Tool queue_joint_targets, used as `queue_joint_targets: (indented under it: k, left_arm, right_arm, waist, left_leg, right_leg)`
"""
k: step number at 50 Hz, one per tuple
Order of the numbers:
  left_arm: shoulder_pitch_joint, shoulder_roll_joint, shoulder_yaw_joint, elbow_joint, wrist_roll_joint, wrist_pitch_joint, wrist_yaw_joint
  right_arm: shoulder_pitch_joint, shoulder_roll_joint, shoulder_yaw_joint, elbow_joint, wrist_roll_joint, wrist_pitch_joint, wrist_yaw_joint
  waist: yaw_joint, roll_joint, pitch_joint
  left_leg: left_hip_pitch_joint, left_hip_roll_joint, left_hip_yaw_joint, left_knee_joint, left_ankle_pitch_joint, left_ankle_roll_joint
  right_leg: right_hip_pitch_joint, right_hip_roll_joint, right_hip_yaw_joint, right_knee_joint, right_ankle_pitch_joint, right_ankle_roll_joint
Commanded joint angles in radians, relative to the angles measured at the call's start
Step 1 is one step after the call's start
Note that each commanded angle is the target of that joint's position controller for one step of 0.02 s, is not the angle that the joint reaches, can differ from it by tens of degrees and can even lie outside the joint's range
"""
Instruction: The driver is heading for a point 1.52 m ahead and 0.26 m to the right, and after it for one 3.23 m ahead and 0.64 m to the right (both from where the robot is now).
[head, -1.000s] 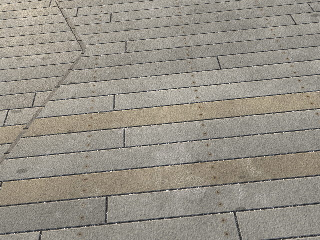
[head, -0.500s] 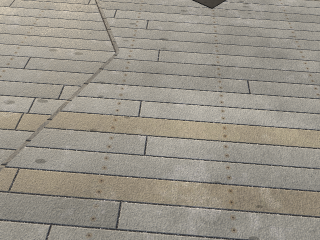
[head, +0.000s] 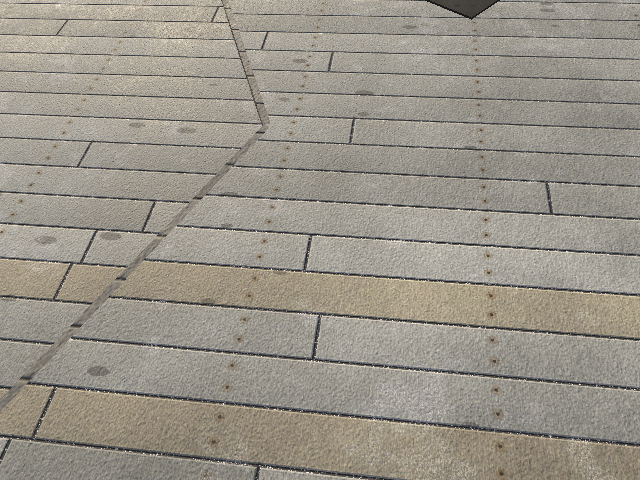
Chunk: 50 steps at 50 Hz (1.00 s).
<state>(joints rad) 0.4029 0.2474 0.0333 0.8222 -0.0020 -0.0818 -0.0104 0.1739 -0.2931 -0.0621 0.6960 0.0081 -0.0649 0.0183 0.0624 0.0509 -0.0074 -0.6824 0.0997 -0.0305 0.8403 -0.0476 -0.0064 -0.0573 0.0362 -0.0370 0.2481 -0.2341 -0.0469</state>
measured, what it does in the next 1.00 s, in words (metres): walks ahead: left foot, then right foot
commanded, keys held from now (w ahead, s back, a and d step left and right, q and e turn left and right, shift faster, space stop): w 1.00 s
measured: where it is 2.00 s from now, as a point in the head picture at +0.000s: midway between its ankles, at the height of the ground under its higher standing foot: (378, 245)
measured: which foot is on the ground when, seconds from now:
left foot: up 0.00-0.20, down 0.22-0.74, up 0.76-1.00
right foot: down 0.00-0.24, up 0.26-0.72, down 0.74-1.00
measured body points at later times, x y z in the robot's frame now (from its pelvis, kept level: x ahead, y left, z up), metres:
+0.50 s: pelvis +0.29 +0.06 +0.00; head +0.31 +0.06 +0.45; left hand +0.45 +0.33 -0.10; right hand +0.34 -0.22 -0.12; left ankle +0.28 +0.14 -0.75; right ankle +0.40 -0.12 -0.68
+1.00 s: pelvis +0.57 -0.01 +0.00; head +0.60 -0.02 +0.45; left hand +0.63 +0.26 -0.12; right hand +0.71 -0.29 -0.12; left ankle +0.63 +0.16 -0.67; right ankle +0.58 -0.09 -0.75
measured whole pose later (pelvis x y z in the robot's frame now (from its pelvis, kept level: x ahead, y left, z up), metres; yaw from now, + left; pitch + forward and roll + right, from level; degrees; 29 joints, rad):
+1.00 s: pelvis +0.57 -0.01 +0.00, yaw +0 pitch +1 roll -1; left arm 0.32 0.26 0.05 0.81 0.00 -0.09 -0.03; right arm 0.18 -0.30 -0.05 0.79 0.01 -0.06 0.00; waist 0.04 0.05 0.02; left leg -0.62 0.11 -0.04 1.01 -0.22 0.00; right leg -0.17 0.06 -0.06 0.31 -0.15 -0.06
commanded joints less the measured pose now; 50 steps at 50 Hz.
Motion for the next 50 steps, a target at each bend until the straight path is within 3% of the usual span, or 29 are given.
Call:
queue_joint_targets:
  k: [1, 4, 7, 9, 10, 11, 12, 13, 14, 15, 16, 17, 20, 21, 22, 27, 31, 35, 37, 38, 39, 40, 41, 42, 43, 45, 46, 47, 50]
  left_arm:
    - [-0.008, 0.184, 0.045, -0.047, -0.009, -0.009, 0.013]
    - [0.036, 0.194, 0.048, -0.021, -0.017, 0.002, 0.014]
    - [0.042, 0.207, 0.056, -0.004, -0.022, 0.016, 0.018]
    - [0.027, 0.230, 0.064, -0.003, -0.021, 0.025, 0.024]
    - [0.009, 0.234, 0.064, -0.004, -0.019, 0.032, 0.027]
    - [0.002, 0.215, 0.053, -0.015, -0.010, 0.033, 0.031]
    - [0.103, 0.105, 0.019, -0.052, 0.005, 0.020, 0.026]
    - [0.128, 0.082, 0.005, -0.031, -0.006, -0.003, 0.017]
    - [0.023, 0.186, 0.035, -0.056, -0.038, -0.021, 0.008]
    - [-0.071, 0.193, 0.034, -0.086, -0.049, -0.030, 0.004]
    - [-0.115, 0.178, 0.032, -0.096, -0.033, -0.030, 0.008]
    - [-0.107, 0.171, 0.039, -0.093, -0.016, -0.022, 0.011]
    - [-0.053, 0.122, 0.032, -0.070, -0.010, 0.012, 0.016]
    - [-0.071, 0.111, 0.028, -0.084, -0.009, 0.018, 0.019]
    - [-0.114, 0.118, 0.029, -0.096, 0.001, 0.019, 0.021]
    - [-0.301, 0.081, 0.014, -0.144, -0.002, -0.002, 0.002]
    - [-0.415, 0.090, 0.013, -0.188, -0.015, -0.011, -0.020]
    - [-0.390, 0.126, 0.026, -0.201, -0.011, -0.017, -0.037]
    - [-0.158, 0.193, 0.063, -0.137, -0.006, -0.016, -0.025]
    - [0.023, 0.270, 0.084, -0.107, 0.004, -0.011, -0.013]
    - [0.049, 0.327, 0.095, -0.087, 0.003, -0.009, -0.021]
    - [0.043, 0.218, 0.067, -0.101, -0.008, -0.009, -0.021]
    - [-0.026, 0.187, 0.055, -0.110, -0.006, -0.009, -0.017]
    - [-0.090, 0.176, 0.050, -0.118, -0.002, -0.008, -0.015]
    - [-0.133, 0.158, 0.045, -0.122, 0.006, -0.008, -0.016]
    - [-0.161, 0.140, 0.041, -0.120, 0.013, -0.017, -0.018]
    - [-0.162, 0.120, 0.037, -0.113, 0.009, -0.024, -0.021]
    - [-0.163, 0.156, 0.045, -0.103, 0.006, -0.029, -0.018]
    - [-0.130, 0.170, 0.051, -0.076, 0.003, -0.027, -0.006]
  right_arm:
    - [-0.148, -0.017, 0.005, -0.099, 0.005, -0.021, 0.010]
    - [-0.224, -0.015, 0.009, -0.123, 0.013, -0.028, 0.028]
    - [-0.248, -0.037, 0.003, -0.142, 0.014, -0.035, 0.045]
    - [-0.173, -0.076, -0.014, -0.127, 0.008, -0.036, 0.043]
    - [-0.047, -0.108, -0.033, -0.094, 0.006, -0.033, 0.034]
    - [0.125, -0.156, -0.053, -0.049, 0.004, -0.029, 0.021]
    - [0.260, -0.262, -0.075, -0.029, -0.025, -0.024, 0.010]
    - [0.284, -0.214, -0.062, -0.009, -0.005, -0.023, 0.015]
    - [0.221, -0.153, -0.041, -0.013, 0.003, -0.018, 0.012]
    - [0.156, -0.125, -0.031, -0.017, 0.005, -0.015, 0.007]
    - [0.096, -0.103, -0.022, -0.015, -0.001, -0.016, 0.010]
    - [0.057, -0.081, -0.015, -0.019, -0.013, -0.022, 0.012]
    - [0.030, -0.076, -0.017, 0.001, -0.011, -0.042, 0.016]
    - [0.033, -0.103, -0.023, 0.013, -0.010, -0.048, 0.014]
    - [0.052, -0.092, -0.021, 0.025, -0.004, -0.052, 0.012]
    - [0.120, -0.133, -0.028, 0.062, 0.004, -0.037, -0.006]
    - [0.200, -0.159, -0.033, 0.107, 0.013, -0.018, -0.010]
    - [0.200, -0.180, -0.041, 0.130, 0.016, 0.007, -0.021]
    - [0.176, -0.163, -0.032, 0.126, 0.010, 0.017, -0.026]
    - [0.188, -0.108, -0.007, 0.099, -0.016, 0.015, -0.029]
    - [0.323, 0.006, 0.025, 0.091, -0.005, -0.007, -0.018]
    - [0.250, -0.105, 0.003, 0.104, 0.015, -0.026, -0.011]
    - [0.153, -0.148, -0.010, 0.073, 0.036, -0.038, -0.006]
    - [0.098, -0.137, -0.006, 0.061, 0.029, -0.042, -0.011]
    - [0.077, -0.125, -0.009, 0.056, 0.012, -0.040, -0.013]
    - [0.121, -0.097, -0.008, 0.067, 0.008, -0.022, -0.012]
    - [0.118, -0.084, -0.008, 0.078, 0.005, -0.007, -0.017]
    - [0.127, -0.065, -0.003, 0.072, 0.006, 0.001, -0.018]
    - [0.024, -0.063, 0.000, 0.046, -0.006, 0.005, -0.020]
  waist:
    - [0.014, -0.124, 0.073]
    - [0.034, -0.120, 0.103]
    - [0.012, -0.130, 0.107]
    - [-0.041, -0.159, 0.039]
    - [-0.116, -0.163, -0.043]
    - [-0.195, -0.149, -0.163]
    - [-0.178, 0.061, -0.355]
    - [-0.170, 0.216, -0.481]
    - [-0.181, 0.133, -0.312]
    - [-0.162, 0.067, -0.173]
    - [-0.123, -0.012, -0.077]
    - [-0.084, -0.002, -0.038]
    - [-0.032, 0.005, -0.015]
    - [-0.024, 0.030, 0.007]
    - [-0.039, 0.010, 0.035]
    - [-0.102, -0.023, 0.059]
    - [-0.146, -0.010, 0.081]
    - [-0.102, 0.020, 0.049]
    - [0.019, 0.010, -0.103]
    - [0.077, -0.108, -0.265]
    - [-0.002, -0.378, -0.375]
    - [0.047, -0.261, -0.341]
    - [0.042, -0.201, -0.197]
    - [0.014, -0.111, -0.117]
    - [-0.014, -0.086, -0.058]
    - [-0.064, -0.124, -0.053]
    - [-0.067, -0.094, -0.039]
    - [-0.086, -0.138, -0.030]
    - [-0.062, -0.095, 0.023]
  left_leg:
    - [-0.008, -0.024, 0.037, -0.168, 0.130, -0.009]
    - [0.007, -0.041, 0.040, -0.263, 0.146, 0.008]
    - [0.019, -0.055, 0.037, -0.320, 0.062, 0.050]
    - [0.153, -0.104, 0.073, -0.330, -0.017, 0.085]
    - [0.332, -0.134, 0.101, -0.352, -0.007, 0.116]
    - [0.617, -0.088, 0.058, -0.323, 0.024, 0.154]
    - [1.062, 0.194, -0.350, -0.295, -0.045, 0.292]
    - [1.165, 0.308, -0.731, -0.480, -0.226, 0.377]
    - [1.049, 0.267, -0.624, -0.523, -0.326, 0.318]
    - [0.889, 0.228, -0.474, -0.544, -0.291, 0.281]
    - [0.724, 0.184, -0.372, -0.581, -0.196, 0.261]
    - [0.614, 0.152, -0.307, -0.617, -0.129, 0.251]
    - [0.478, 0.112, -0.201, -0.696, -0.038, 0.266]
    - [0.451, 0.124, -0.178, -0.713, 0.003, 0.279]
    - [0.453, 0.104, -0.133, -0.715, 0.092, 0.272]
    - [0.500, 0.056, -0.024, -0.723, 0.094, 0.219]
    - [0.631, 0.114, -0.047, -0.685, 0.051, 0.212]
    - [0.755, 0.159, -0.065, -0.571, 0.235, 0.176]
    - [0.693, 0.083, 0.000, -0.286, 0.473, 0.130]
    - [0.488, 0.017, 0.049, 0.036, 0.204, 0.090]
    - [0.090, -0.168, 0.013, 0.351, -0.481, 0.033]
    - [-0.029, -0.123, -0.107, 0.457, -0.532, 0.043]
    - [-0.087, -0.076, -0.084, 0.465, -0.446, 0.055]
    - [-0.063, -0.028, -0.053, 0.422, -0.358, 0.052]
    - [-0.034, 0.001, -0.046, 0.366, -0.299, 0.045]
    - [0.064, 0.033, -0.052, 0.307, -0.252, 0.028]
    - [0.078, 0.036, -0.045, 0.292, -0.228, 0.032]
    - [0.073, 0.039, -0.040, 0.256, -0.211, 0.018]
    - [0.010, 0.048, -0.031, 0.094, -0.079, -0.013]
  right_leg:
    - [-0.026, -0.217, 0.113, -0.123, 0.255, -0.139]
    - [0.029, -0.252, 0.116, -0.109, 0.247, -0.140]
    - [0.122, -0.295, 0.122, -0.053, 0.361, -0.123]
    - [0.168, -0.290, 0.106, 0.061, 0.668, -0.103]
    - [0.146, -0.262, 0.075, 0.211, 0.830, -0.083]
    - [0.010, -0.219, 0.047, 0.427, 0.775, -0.050]
    - [-0.377, -0.094, 0.019, 0.837, 0.331, 0.009]
    - [-0.571, 0.025, 0.141, 1.055, -0.322, 0.032]
    - [-0.687, -0.044, 0.182, 1.126, -0.297, 0.020]
    - [-0.706, -0.094, 0.140, 1.098, -0.215, 0.010]
    - [-0.676, -0.135, 0.116, 1.025, -0.140, 0.013]
    - [-0.618, -0.169, 0.120, 0.966, -0.083, 0.017]
    - [-0.532, -0.194, 0.113, 0.900, -0.031, 0.041]
    - [-0.551, -0.197, 0.108, 0.856, -0.003, 0.055]
    - [-0.581, -0.201, 0.103, 0.810, 0.034, 0.066]
    - [-0.564, -0.158, 0.056, 0.448, 0.331, 0.065]
    - [-0.585, -0.131, 0.055, 0.321, 0.333, 0.044]
    - [-0.519, -0.095, 0.042, 0.260, 0.177, -0.008]
    - [-0.172, -0.048, -0.005, 0.236, 0.187, -0.062]
    - [0.141, -0.231, 0.200, 0.278, 0.235, -0.128]
    - [0.446, -0.422, 0.686, 0.151, -0.026, -0.283]
    - [0.433, -0.409, 0.741, 0.075, -0.157, -0.253]
    - [0.315, -0.381, 0.596, 0.057, -0.117, -0.213]
    - [0.178, -0.344, 0.490, 0.040, 0.002, -0.196]
    - [0.065, -0.318, 0.422, 0.010, 0.095, -0.195]
    - [-0.039, -0.287, 0.346, -0.040, 0.192, -0.204]
    - [-0.064, -0.253, 0.296, -0.069, 0.202, -0.186]
    - [-0.094, -0.275, 0.276, -0.087, 0.234, -0.207]
    - [-0.093, -0.250, 0.196, -0.126, 0.265, -0.200]
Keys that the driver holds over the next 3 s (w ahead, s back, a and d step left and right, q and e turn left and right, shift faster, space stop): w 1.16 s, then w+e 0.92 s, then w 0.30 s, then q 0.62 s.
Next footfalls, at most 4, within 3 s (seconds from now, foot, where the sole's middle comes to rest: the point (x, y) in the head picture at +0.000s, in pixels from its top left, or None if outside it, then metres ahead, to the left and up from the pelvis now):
0.22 left None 0.32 0.14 -0.79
0.74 right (418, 425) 0.62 -0.10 -0.79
1.30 left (315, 309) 0.91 0.15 -0.79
1.82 right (429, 238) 1.15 -0.15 -0.79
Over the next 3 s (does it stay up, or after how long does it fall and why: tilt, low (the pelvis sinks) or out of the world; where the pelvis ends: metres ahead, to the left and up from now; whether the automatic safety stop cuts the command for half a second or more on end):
stays up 1.47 -0.21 -0.01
